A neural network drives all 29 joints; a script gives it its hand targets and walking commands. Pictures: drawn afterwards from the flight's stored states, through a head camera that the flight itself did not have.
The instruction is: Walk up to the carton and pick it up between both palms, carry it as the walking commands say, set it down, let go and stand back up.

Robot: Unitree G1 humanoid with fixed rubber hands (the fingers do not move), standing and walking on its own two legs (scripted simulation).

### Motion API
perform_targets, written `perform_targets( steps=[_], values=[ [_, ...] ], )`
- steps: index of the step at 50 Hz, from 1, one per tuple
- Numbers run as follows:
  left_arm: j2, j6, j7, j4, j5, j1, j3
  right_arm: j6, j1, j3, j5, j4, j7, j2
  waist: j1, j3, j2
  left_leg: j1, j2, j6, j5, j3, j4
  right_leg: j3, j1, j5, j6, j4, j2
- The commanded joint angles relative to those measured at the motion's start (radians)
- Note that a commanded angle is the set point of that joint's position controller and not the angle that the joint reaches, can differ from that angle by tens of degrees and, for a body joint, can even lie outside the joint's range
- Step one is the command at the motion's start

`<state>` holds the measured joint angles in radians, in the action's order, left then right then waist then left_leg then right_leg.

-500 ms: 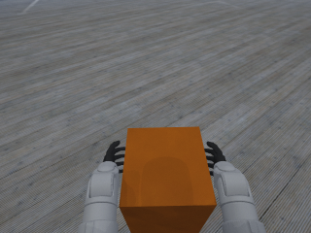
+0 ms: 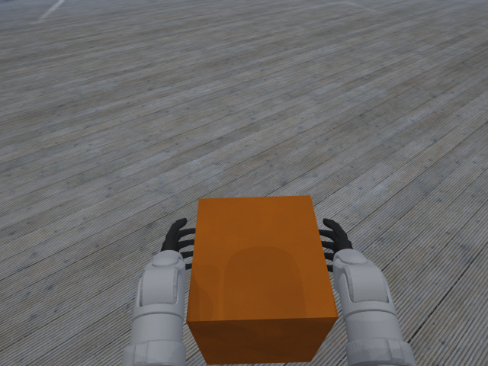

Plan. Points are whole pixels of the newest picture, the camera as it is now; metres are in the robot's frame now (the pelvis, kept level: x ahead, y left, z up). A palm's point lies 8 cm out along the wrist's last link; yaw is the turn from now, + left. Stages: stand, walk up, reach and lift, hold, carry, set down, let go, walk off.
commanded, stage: hold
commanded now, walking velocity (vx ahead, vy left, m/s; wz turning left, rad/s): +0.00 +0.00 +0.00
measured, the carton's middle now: (256, 283) +0.29 +0.00 -0.02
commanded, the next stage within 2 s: carry in 0.10 s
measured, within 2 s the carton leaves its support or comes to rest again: neither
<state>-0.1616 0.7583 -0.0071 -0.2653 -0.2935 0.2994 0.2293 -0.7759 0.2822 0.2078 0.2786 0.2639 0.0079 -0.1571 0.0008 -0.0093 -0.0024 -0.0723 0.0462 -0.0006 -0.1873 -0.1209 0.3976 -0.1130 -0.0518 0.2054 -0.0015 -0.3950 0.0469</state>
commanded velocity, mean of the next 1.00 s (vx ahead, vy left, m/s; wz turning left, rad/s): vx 0.00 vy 0.00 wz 0.94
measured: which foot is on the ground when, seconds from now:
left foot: down 0.00-0.82, up 0.84-1.00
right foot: down 0.00-0.40, up 0.42-0.80, down 0.82-1.00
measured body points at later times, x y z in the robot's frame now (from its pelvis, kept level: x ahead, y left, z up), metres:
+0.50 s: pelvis -0.03 +0.03 -0.03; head +0.00 +0.05 +0.42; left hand +0.26 +0.27 +0.06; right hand +0.34 -0.02 +0.06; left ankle +0.00 +0.11 -0.74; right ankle +0.00 -0.11 -0.70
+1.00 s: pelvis -0.04 +0.00 -0.01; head +0.01 +0.00 +0.44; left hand +0.13 +0.31 +0.09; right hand +0.31 +0.08 +0.07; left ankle -0.10 +0.11 -0.65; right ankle +0.00 -0.10 -0.74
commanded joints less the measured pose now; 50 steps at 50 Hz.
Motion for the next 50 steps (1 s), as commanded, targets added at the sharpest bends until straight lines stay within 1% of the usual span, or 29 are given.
perform_targets(
  steps=[1,4,5,6,8,11,12,13,14,15,17,19,20,21,22,24,25,27,29,38,40,41,42,43,44,45,46,47,50],
  values=[
    [-0.923,-0.024,0.263,0.016,0.274,0.456,-0.511,0.052,0.518,-0.501,-0.271,-0.063,-0.241,-0.929,0.001,0.206,-0.005,0.052,0.027,0.002,0.079,0.033,-0.056,0.018,-0.006,-0.083,0.009,0.076,0.014],
    [-0.925,-0.023,0.263,0.016,0.274,0.455,-0.511,0.053,0.516,-0.501,-0.271,-0.063,-0.241,-0.929,0.001,0.208,-0.003,0.053,0.027,0.001,0.084,0.033,-0.056,0.018,-0.005,-0.087,0.007,0.075,0.015],
    [-0.934,-0.027,0.261,0.021,0.289,0.475,-0.574,0.050,0.528,-0.548,-0.277,-0.100,-0.251,-0.923,-0.004,0.166,-0.018,-0.148,-0.141,0.010,-0.054,-0.052,-0.006,-0.010,-0.147,0.091,-0.008,0.013,-0.153],
    [-0.933,-0.025,0.258,0.023,0.295,0.454,-0.565,0.046,0.519,-0.554,-0.284,-0.113,-0.250,-0.914,-0.005,0.193,0.008,-0.192,-0.155,0.026,-0.024,-0.091,0.025,-0.014,-0.151,0.122,-0.017,-0.043,-0.147],
    [-0.932,-0.008,0.244,0.070,0.323,0.433,-0.599,0.029,0.506,-0.585,-0.311,-0.144,-0.242,-0.911,-0.001,0.263,0.041,-0.279,-0.165,0.050,0.083,-0.118,0.081,0.009,-0.142,0.098,-0.022,-0.117,-0.150],
    [-0.951,0.021,0.210,0.225,0.370,0.456,-0.678,-0.011,0.544,-0.680,-0.387,-0.288,-0.229,-0.936,0.011,0.352,-0.029,-0.409,-0.111,0.031,0.192,-0.061,0.267,-0.054,-0.067,-0.088,-0.081,-0.131,-0.238],
    [-0.942,0.035,0.194,0.260,0.371,0.448,-0.688,-0.029,0.561,-0.707,-0.410,-0.328,-0.222,-0.934,0.017,0.375,-0.101,-0.452,-0.063,0.012,0.128,0.010,0.391,-0.104,-0.041,-0.217,-0.134,-0.099,-0.320],
    [-0.937,0.051,0.176,0.279,0.365,0.434,-0.692,-0.050,0.594,-0.731,-0.432,-0.362,-0.214,-0.927,0.014,0.387,-0.192,-0.453,-0.027,0.004,-0.196,0.087,0.502,-0.153,-0.077,-0.335,-0.194,-0.057,-0.423],
    [-0.933,0.069,0.157,0.306,0.362,0.405,-0.694,-0.070,0.600,-0.753,-0.461,-0.403,-0.204,-0.919,0.020,0.371,-0.184,-0.472,-0.039,0.002,-0.323,0.117,0.575,-0.156,-0.108,-0.392,-0.211,-0.045,-0.476],
    [-0.927,0.087,0.137,0.339,0.364,0.408,-0.700,-0.087,0.613,-0.775,-0.488,-0.443,-0.192,-0.913,0.017,0.359,-0.146,-0.477,-0.061,0.004,-0.327,0.135,0.577,-0.130,-0.134,-0.421,-0.205,-0.050,-0.487],
    [-0.890,0.116,0.087,0.413,0.386,0.516,-0.720,-0.117,0.704,-0.794,-0.520,-0.488,-0.149,-0.883,0.007,0.372,-0.145,-0.381,-0.066,0.022,-0.263,0.161,0.416,0.010,-0.198,-0.434,-0.120,-0.121,-0.432],
    [-0.832,0.161,0.030,0.434,0.398,0.537,-0.710,-0.162,0.688,-0.768,-0.506,-0.479,-0.091,-0.834,-0.009,0.415,-0.120,-0.219,-0.020,0.028,-0.133,0.159,0.167,0.151,-0.243,-0.302,-0.025,-0.295,-0.344],
    [-0.801,0.188,0.007,0.433,0.400,0.507,-0.699,-0.187,0.629,-0.737,-0.488,-0.461,-0.067,-0.803,-0.023,0.419,-0.021,-0.112,-0.102,0.062,0.002,0.003,0.035,0.194,-0.353,-0.124,0.037,-0.435,-0.288],
    [-0.797,0.218,-0.011,0.460,0.412,0.444,-0.710,-0.213,0.559,-0.713,-0.470,-0.460,-0.042,-0.761,-0.013,0.434,0.282,0.024,-0.375,0.168,0.538,-0.379,0.035,0.246,-0.610,0.362,0.120,-0.611,-0.148],
    [-0.766,0.232,-0.032,0.459,0.430,0.574,-0.712,-0.224,0.611,-0.661,-0.454,-0.434,-0.017,-0.727,-0.018,0.478,0.271,0.114,-0.376,0.239,0.744,-0.418,0.089,0.148,-0.683,0.478,0.118,-0.719,-0.111],
    [-0.787,0.258,-0.052,0.486,0.473,0.629,-0.723,-0.248,0.640,-0.639,-0.451,-0.481,0.028,-0.738,-0.021,0.501,0.091,0.099,-0.302,0.219,0.592,-0.323,0.116,0.086,-0.688,0.382,0.107,-0.787,-0.138],
    [-0.795,0.266,-0.060,0.500,0.497,0.675,-0.722,-0.256,0.686,-0.631,-0.454,-0.516,0.051,-0.740,-0.020,0.491,0.073,0.076,-0.274,0.209,0.520,-0.291,0.112,0.095,-0.686,0.334,0.105,-0.773,-0.134],
    [-0.774,0.286,-0.078,0.468,0.498,0.692,-0.696,-0.272,0.695,-0.583,-0.426,-0.503,0.087,-0.705,-0.022,0.479,0.078,0.018,-0.221,0.180,0.389,-0.244,0.089,0.124,-0.621,0.288,0.113,-0.715,-0.112],
    [-0.757,0.298,-0.097,0.453,0.494,0.686,-0.676,-0.283,0.676,-0.553,-0.411,-0.500,0.107,-0.675,-0.029,0.471,0.100,0.016,-0.208,0.160,0.321,-0.267,0.062,0.132,-0.596,0.278,0.116,-0.655,-0.084],
    [-0.686,0.311,-0.153,0.505,0.475,0.578,-0.640,-0.309,0.618,-0.585,-0.432,-0.568,0.136,-0.605,-0.031,0.488,0.166,-0.016,-0.155,0.128,0.401,-0.362,0.040,0.144,-0.373,0.258,0.093,-0.320,0.006],
    [-0.676,0.311,-0.157,0.517,0.468,0.556,-0.628,-0.311,0.621,-0.605,-0.438,-0.578,0.137,-0.599,-0.013,0.507,0.165,-0.180,-0.096,0.071,0.309,-0.299,0.066,0.144,-0.135,0.193,0.060,-0.096,-0.031],
    [-0.667,0.311,-0.157,0.511,0.460,0.555,-0.619,-0.311,0.630,-0.612,-0.436,-0.568,0.141,-0.594,0.006,0.501,0.118,-0.351,-0.044,0.012,0.138,-0.219,0.131,0.118,0.075,0.074,0.031,0.083,-0.116],
    [-0.651,0.312,-0.159,0.498,0.454,0.555,-0.609,-0.316,0.603,-0.614,-0.426,-0.547,0.145,-0.611,-0.005,0.466,-0.168,-0.539,0.070,-0.017,-0.234,-0.064,0.330,-0.078,0.217,0.039,-0.012,0.132,-0.356],
    [-0.652,0.309,-0.159,0.510,0.447,0.501,-0.613,-0.318,0.574,-0.644,-0.436,-0.589,0.142,-0.627,-0.017,0.429,-0.369,-0.722,0.074,-0.044,-0.461,0.098,0.664,-0.281,0.166,-0.283,-0.149,0.065,-0.681],
    [-0.649,0.309,-0.154,0.540,0.445,0.527,-0.617,-0.313,0.609,-0.649,-0.447,-0.588,0.140,-0.641,-0.018,0.356,-0.149,-0.772,-0.030,-0.052,-0.402,0.089,0.810,-0.154,0.124,-0.474,-0.151,0.011,-0.650],
    [-0.629,0.304,-0.149,0.549,0.431,0.547,-0.600,-0.310,0.653,-0.666,-0.466,-0.588,0.136,-0.653,-0.018,0.328,-0.061,-0.750,-0.050,-0.045,-0.327,0.088,0.858,-0.051,0.064,-0.515,-0.118,-0.017,-0.571],
    [-0.629,0.297,-0.147,0.558,0.426,0.553,-0.600,-0.304,0.677,-0.682,-0.479,-0.596,0.131,-0.668,-0.018,0.321,-0.043,-0.722,-0.072,-0.049,-0.258,0.104,0.869,0.071,0.048,-0.495,-0.084,-0.046,-0.488],
    [-0.628,0.293,-0.142,0.557,0.422,0.543,-0.594,-0.301,0.678,-0.700,-0.489,-0.592,0.129,-0.687,-0.014,0.309,-0.095,-0.701,-0.069,-0.051,-0.210,0.139,0.856,0.166,0.044,-0.512,-0.062,-0.066,-0.431],
    [-0.606,0.291,-0.141,0.550,0.412,0.510,-0.574,-0.304,0.690,-0.724,-0.493,-0.593,0.140,-0.684,0.009,0.293,-0.197,-0.711,-0.053,-0.072,-0.221,0.243,0.775,0.245,0.086,-0.576,-0.044,-0.107,-0.398]
  ],
)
